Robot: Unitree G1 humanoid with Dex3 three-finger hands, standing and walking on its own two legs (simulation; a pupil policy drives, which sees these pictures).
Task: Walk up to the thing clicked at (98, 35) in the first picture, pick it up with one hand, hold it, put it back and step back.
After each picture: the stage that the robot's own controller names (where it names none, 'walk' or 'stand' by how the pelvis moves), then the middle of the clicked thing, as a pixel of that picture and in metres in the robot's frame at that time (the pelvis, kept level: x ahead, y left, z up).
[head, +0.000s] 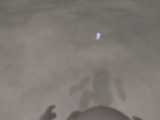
stand; (98, 36) +1.90 -0.16 -0.72
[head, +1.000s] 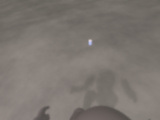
walk; (90, 42) +1.76 +0.18 -0.70
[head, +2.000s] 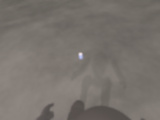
walk; (80, 55) +1.18 +0.28 -0.72
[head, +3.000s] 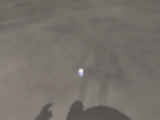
walk; (81, 72) +0.76 +0.20 -0.72
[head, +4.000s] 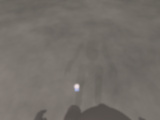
walk; (76, 87) +0.47 +0.16 -0.70
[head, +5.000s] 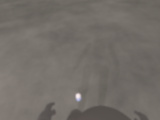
stand; (78, 97) +0.36 +0.17 -0.71
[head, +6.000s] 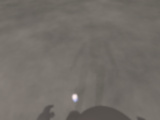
stand; (75, 97) +0.34 +0.20 -0.72
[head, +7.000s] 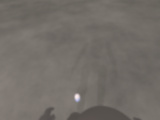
stand; (77, 97) +0.36 +0.17 -0.73
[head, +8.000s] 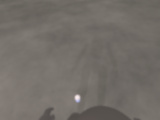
stand; (77, 98) +0.35 +0.17 -0.73
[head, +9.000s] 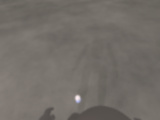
go down; (78, 98) +0.35 +0.17 -0.73
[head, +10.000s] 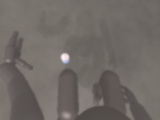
go down; (65, 58) +0.44 +0.20 -0.32
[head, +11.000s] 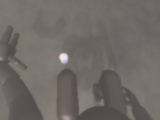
approach; (64, 58) +0.43 +0.20 -0.30
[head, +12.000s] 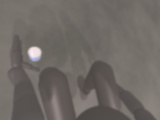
close in; (35, 54) +0.42 +0.25 -0.23
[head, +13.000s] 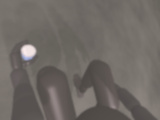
close; (28, 53) +0.42 +0.26 -0.22
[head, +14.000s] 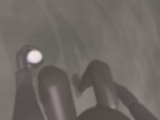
lift; (34, 57) +0.38 +0.23 -0.23
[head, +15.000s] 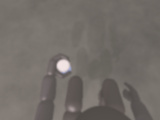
lift; (64, 67) +0.33 +0.19 -0.01
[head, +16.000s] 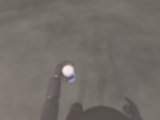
hold; (69, 74) +0.31 +0.17 +0.01
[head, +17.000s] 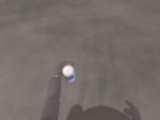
hold; (69, 74) +0.32 +0.17 +0.01
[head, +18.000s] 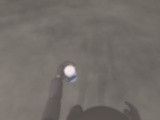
crouch; (71, 74) +0.32 +0.16 +0.01
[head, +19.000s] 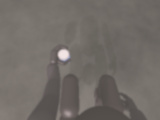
crouch; (64, 57) +0.42 +0.18 -0.08
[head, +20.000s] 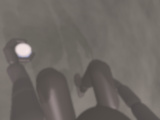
lower; (24, 52) +0.42 +0.27 -0.23
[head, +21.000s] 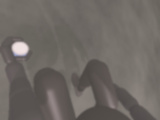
lower; (20, 51) +0.43 +0.27 -0.23
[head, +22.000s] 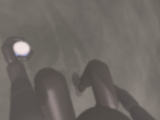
lower; (22, 50) +0.43 +0.27 -0.23
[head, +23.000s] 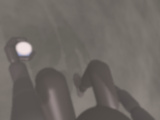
lower; (24, 51) +0.43 +0.27 -0.22
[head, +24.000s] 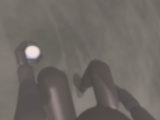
loosen; (32, 54) +0.41 +0.24 -0.23
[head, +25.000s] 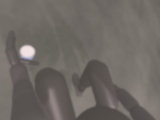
withdraw; (27, 53) +0.42 +0.25 -0.24
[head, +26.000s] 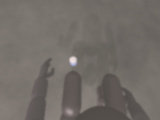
walk; (73, 61) +0.45 +0.18 -0.36
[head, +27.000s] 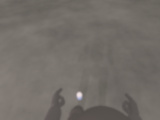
stand; (79, 95) +0.37 +0.13 -0.66
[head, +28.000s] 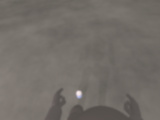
stand; (79, 94) +0.38 +0.15 -0.67
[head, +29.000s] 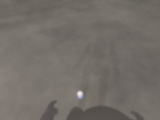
stand; (80, 94) +0.38 +0.14 -0.70
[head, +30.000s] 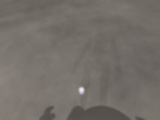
walk; (81, 90) +0.40 +0.13 -0.72
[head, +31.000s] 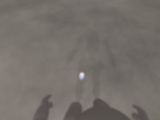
walk; (81, 76) +0.57 +0.09 -0.71
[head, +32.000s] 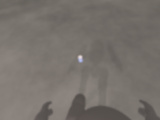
walk; (80, 58) +0.90 +0.23 -0.69
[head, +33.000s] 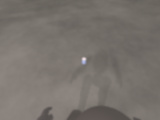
stand; (84, 60) +1.04 +0.15 -0.71
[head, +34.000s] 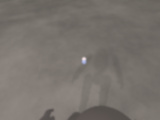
stand; (84, 60) +1.04 +0.15 -0.73
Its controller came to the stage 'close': yes
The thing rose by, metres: 0.72
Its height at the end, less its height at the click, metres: +0.00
